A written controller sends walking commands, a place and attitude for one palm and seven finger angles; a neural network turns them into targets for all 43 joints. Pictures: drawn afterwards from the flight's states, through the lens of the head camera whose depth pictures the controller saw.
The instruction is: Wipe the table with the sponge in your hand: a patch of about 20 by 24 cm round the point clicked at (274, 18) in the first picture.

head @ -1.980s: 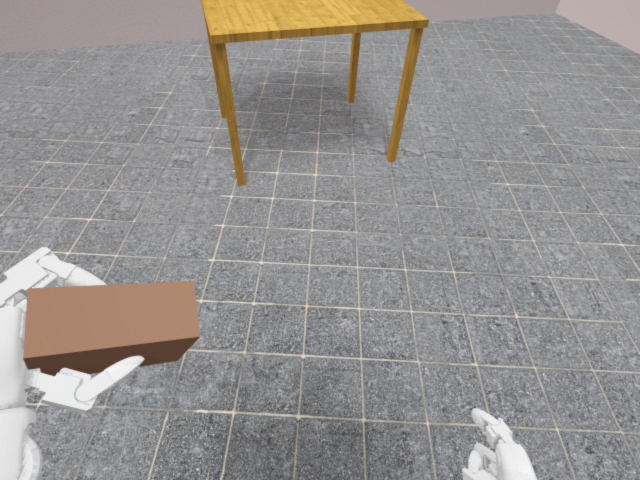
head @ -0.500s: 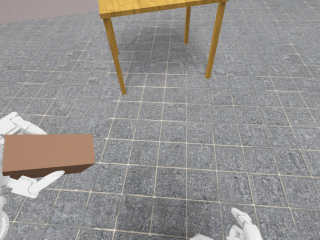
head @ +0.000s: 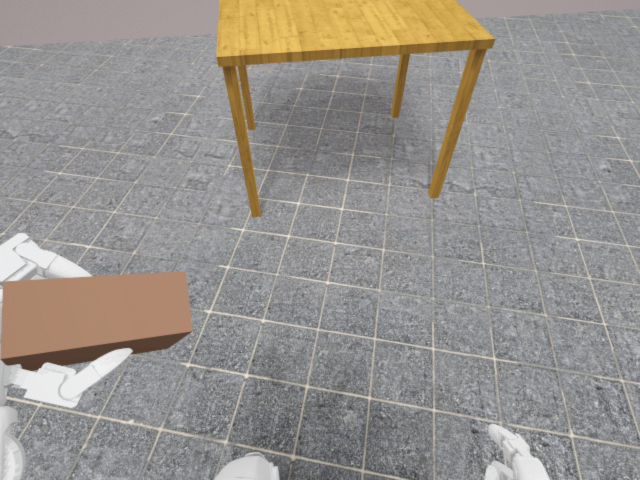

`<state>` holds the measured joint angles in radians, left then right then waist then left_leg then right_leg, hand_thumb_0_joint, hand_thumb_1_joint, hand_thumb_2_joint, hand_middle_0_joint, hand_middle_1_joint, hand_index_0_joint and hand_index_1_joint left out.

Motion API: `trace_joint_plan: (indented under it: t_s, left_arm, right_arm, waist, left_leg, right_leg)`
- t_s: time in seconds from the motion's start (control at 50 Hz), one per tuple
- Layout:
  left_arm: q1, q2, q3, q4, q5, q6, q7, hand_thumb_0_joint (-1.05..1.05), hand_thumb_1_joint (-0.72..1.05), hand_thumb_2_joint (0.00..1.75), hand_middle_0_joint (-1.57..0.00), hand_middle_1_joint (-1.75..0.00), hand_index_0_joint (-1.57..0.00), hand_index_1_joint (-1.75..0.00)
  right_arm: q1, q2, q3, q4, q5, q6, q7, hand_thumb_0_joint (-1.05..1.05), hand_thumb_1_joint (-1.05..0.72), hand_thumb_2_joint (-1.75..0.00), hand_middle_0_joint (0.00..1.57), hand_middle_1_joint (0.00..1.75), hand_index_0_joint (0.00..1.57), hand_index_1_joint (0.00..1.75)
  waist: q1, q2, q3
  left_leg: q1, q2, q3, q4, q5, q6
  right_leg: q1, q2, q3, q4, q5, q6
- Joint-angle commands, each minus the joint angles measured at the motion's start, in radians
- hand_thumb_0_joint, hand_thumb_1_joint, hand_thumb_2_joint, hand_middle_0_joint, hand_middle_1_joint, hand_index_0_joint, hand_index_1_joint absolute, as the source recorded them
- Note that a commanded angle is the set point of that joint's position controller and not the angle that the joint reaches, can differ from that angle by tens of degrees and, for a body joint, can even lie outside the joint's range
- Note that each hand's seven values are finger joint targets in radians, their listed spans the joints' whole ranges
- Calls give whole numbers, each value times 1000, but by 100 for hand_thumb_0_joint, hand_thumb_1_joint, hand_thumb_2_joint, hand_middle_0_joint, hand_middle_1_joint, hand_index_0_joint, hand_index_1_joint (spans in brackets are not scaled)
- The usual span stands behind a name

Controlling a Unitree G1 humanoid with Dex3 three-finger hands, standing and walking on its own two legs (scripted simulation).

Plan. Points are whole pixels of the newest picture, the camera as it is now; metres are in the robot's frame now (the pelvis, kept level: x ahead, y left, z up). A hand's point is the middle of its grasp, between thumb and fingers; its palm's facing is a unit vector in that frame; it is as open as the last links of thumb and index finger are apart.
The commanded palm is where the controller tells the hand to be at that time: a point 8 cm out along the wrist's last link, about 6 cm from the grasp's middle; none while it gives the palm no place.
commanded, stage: walk to a spot facing it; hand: left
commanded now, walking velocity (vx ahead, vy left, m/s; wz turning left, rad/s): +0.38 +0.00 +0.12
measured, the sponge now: (128, 318) +0.22 +0.20 +0.15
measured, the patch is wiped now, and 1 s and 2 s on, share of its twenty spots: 0.00 0.00 0.00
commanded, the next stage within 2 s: none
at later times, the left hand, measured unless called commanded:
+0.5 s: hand (166, 206) +0.35 +0.21 +0.17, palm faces +0.49 -0.74 -0.46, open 9.6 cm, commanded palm +0.30 +0.24 +0.18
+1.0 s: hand (173, 144) +0.48 +0.24 +0.16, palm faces +0.58 -0.73 -0.35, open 9.6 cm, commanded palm +0.40 +0.27 +0.18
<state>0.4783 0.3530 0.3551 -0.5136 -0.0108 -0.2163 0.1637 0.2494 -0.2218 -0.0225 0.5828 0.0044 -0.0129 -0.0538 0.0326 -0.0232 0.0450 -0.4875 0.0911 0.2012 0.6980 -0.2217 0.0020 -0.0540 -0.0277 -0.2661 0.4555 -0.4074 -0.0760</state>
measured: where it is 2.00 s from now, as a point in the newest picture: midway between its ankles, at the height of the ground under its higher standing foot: (347, 364)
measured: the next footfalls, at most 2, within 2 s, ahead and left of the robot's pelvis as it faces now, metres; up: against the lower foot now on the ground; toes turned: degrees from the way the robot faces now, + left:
left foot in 0.08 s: +0.14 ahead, +0.12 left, +0.00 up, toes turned +12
right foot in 0.50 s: +0.26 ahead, -0.17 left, +0.00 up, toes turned -9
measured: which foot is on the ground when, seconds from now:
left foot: up 0.00-0.06, down 0.08-0.48, up 0.50-0.88, down 0.90-1.00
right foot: down 0.00-0.06, up 0.08-0.48, down 0.50-0.92, up 0.94-1.00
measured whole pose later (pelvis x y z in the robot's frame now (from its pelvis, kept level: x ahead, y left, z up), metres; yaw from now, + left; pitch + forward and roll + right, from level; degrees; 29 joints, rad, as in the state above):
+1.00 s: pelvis +0.30 -0.04 -0.02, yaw +11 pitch -2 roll +1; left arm 0.38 0.35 0.35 -0.51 0.00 -0.19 0.18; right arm 0.19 -0.18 -0.02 0.58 0.00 -0.05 -0.06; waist 0.00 -0.05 0.09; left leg -0.35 0.05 0.17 0.67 -0.29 0.04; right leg -0.34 -0.11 -0.11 1.13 -0.55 0.02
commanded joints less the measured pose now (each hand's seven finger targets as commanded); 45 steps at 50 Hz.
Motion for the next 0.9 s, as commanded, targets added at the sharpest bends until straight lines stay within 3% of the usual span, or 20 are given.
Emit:
trace_joint_plan:
  t_s: [0.0, 0.02, 0.04, 0.06, 0.08, 0.12, 0.22, 0.34, 0.42, 0.44, 0.46, 0.48, 0.5, 0.54, 0.6, 0.66, 0.76, 0.82, 0.86, 0.88]
  left_arm:
    - [-187, 202, 95, -263, -13, -54, 40, 0, 10, 130, -120, -160, -120, -160]
    - [-206, 216, 107, -290, -15, -68, 42, 0, 10, 130, -120, -160, -120, -160]
    - [-198, 222, 129, -303, -15, -79, 45, 0, 10, 130, -120, -160, -120, -160]
    - [-191, 228, 134, -295, -23, -90, 42, 0, 10, 130, -120, -160, -120, -160]
    - [-199, 261, 139, -240, -14, -79, 37, 0, 10, 130, -120, -160, -120, -160]
    - [-179, 267, 168, -256, -24, -64, 12, 0, 10, 130, -120, -160, -120, -160]
    - [45, 179, 181, -316, -33, -80, 2, 0, 10, 130, -120, -160, -120, -160]
    - [-41, 124, 112, -168, -21, -75, -9, 0, 10, 130, -120, -160, -120, -160]
    - [-165, 125, 71, -154, -2, -64, -5, 0, 10, 130, -120, -160, -120, -160]
    - [-176, 139, 73, -151, 2, -53, -2, 0, 10, 130, -120, -160, -120, -160]
    - [-210, 184, 83, -172, 16, -41, 4, 0, 10, 130, -120, -160, -120, -160]
    - [-215, 251, 145, -185, 9, -33, 16, 0, 10, 130, -120, -160, -120, -160]
    - [-228, 245, 144, -212, 10, -36, 19, 0, 10, 130, -120, -160, -120, -160]
    - [-193, 263, 155, -263, -1, -53, 10, 0, 10, 130, -120, -160, -120, -160]
    - [-64, 264, 214, -292, -6, -71, 7, 0, 10, 130, -120, -160, -120, -160]
    - [3, 217, 212, -237, -25, -69, 8, 0, 10, 130, -120, -160, -120, -160]
    - [52, 164, 172, -168, -35, -51, 26, 0, 10, 130, -120, -160, -120, -160]
    - [-43, 152, 122, -201, -27, -39, 35, 0, 10, 130, -120, -160, -120, -160]
    - [-128, 151, 87, -254, -19, -45, 36, 0, 10, 130, -120, -160, -120, -160]
    - [-159, 160, 90, -296, -12, -59, 40, 0, 10, 130, -120, -160, -120, -160]
  right_arm:
    - [-83, -72, -26, -155, -8, -71, -23, 0, -90, -90, 20, 30, 20, 30]
    - [-75, -70, -25, -163, -11, -77, -28, 0, -90, -90, 20, 30, 20, 30]
    - [-82, -88, -28, -161, -18, -82, -26, 0, -90, -90, 20, 30, 20, 30]
    - [-78, -74, -14, -165, -16, -87, -15, 0, -90, -90, 20, 30, 20, 30]
    - [-89, -81, -6, -162, -13, -82, 2, 0, -90, -90, 20, 30, 20, 30]
    - [-144, -79, -18, -143, -10, -76, 2, 0, -90, -90, 20, 30, 20, 30]
    - [-114, -76, -36, -129, 4, -99, 20, 0, -90, -90, 20, 30, 20, 30]
    - [-83, -84, -44, -106, 5, -135, -8, 0, -90, -90, 20, 30, 20, 30]
    - [-99, -72, -33, -101, 7, -136, -29, 0, -90, -90, 20, 30, 20, 30]
    - [-95, -53, -25, -95, 13, -131, -28, 0, -90, -90, 20, 30, 20, 30]
    - [-103, -27, -22, -101, 17, -123, -26, 0, -90, -90, 20, 30, 20, 30]
    - [-153, -45, -15, -120, 6, -128, -29, 0, -90, -90, 20, 30, 20, 30]
    - [-165, -59, -10, -110, -5, -124, -26, 0, -90, -90, 20, 30, 20, 30]
    - [-157, -90, -34, -96, 1, -116, -12, 0, -90, -90, 20, 30, 20, 30]
    - [-170, -72, -27, -96, 8, -68, -2, 0, -90, -90, 20, 30, 20, 30]
    - [-141, -66, -30, -120, 5, -50, 2, 0, -90, -90, 20, 30, 20, 30]
    - [-117, -63, -41, -160, 4, -53, -1, 0, -90, -90, 20, 30, 20, 30]
    - [-91, -65, -39, -165, -2, -57, -13, 0, -90, -90, 20, 30, 20, 30]
    - [-69, -86, -51, -166, -3, -65, -28, 0, -90, -90, 20, 30, 20, 30]
    - [-72, -104, -56, -173, -3, -70, -31, 0, -90, -90, 20, 30, 20, 30]
  waist:
    - [-40, -10, -173]
    - [-60, 47, -232]
    - [-57, 221, -299]
    - [-41, 330, -290]
    - [-51, 216, -219]
    - [-44, 146, -145]
    - [-20, 232, -139]
    - [-36, 243, -89]
    - [-17, 203, -119]
    - [-12, 91, -157]
    - [-11, -186, -192]
    - [12, -308, -190]
    - [1, -160, -171]
    - [-8, -113, -115]
    - [-27, -69, -111]
    - [-35, -95, -106]
    - [1, -154, -105]
    - [-20, -133, -117]
    - [-56, 4, -170]
    - [-64, 210, -214]
  left_leg:
    - [250, -100, 84, -195, 59, 29]
    - [460, -62, 21, -220, 118, 60]
    - [646, 124, -281, -268, 223, 159]
    - [756, 355, -656, -301, 431, 293]
    - [649, 386, -726, -352, 344, 309]
    - [495, 373, -633, -389, 183, 291]
    - [311, 222, -250, -420, 87, 174]
    - [273, 205, -135, -425, 90, 145]
    - [267, 136, -80, -171, 41, 108]
    - [218, 90, -59, 28, 30, 88]
    - [12, -2, -18, 334, -143, 51]
    - [-213, -78, -119, 565, -379, 24]
    - [-229, -39, -225, 641, -339, 18]
    - [-207, 20, -232, 679, -217, -8]
    - [-177, 46, -214, 582, -141, -28]
    - [-96, 49, -136, 323, -79, -30]
    - [-35, 4, -23, 17, -76, -10]
    - [125, -37, 23, -120, -30, 2]
    - [358, -58, 9, -218, 20, 26]
    - [497, 56, -215, -267, 39, 94]
  right_leg:
    - [12, -251, 135, 193, 813, -18]
    - [-113, -209, 105, 372, 737, 24]
    - [-292, -110, 90, 599, 404, 72]
    - [-541, -7, 176, 816, -160, 82]
    - [-599, 3, 275, 920, -206, 65]
    - [-636, -78, 306, 920, -147, 85]
    - [-539, -102, 189, 663, 69, 112]
    - [-372, -64, 74, 336, 101, 137]
    - [-150, -3, 4, 72, 152, 129]
    - [-45, -48, 75, -10, 168, 106]
    - [98, -273, 390, -83, 220, 22]
    - [167, -446, 694, -136, 347, -74]
    - [137, -500, 698, -162, 312, -95]
    - [4, -459, 638, -194, 88, -107]
    - [-49, -387, 346, -181, 176, -75]
    - [-72, -336, 193, -175, 270, -54]
    - [11, -328, 178, -117, 398, -50]
    - [-36, -310, 132, -27, 348, -23]
    - [-140, -245, 64, 256, 399, 30]
    - [-284, -169, 39, 485, 268, 75]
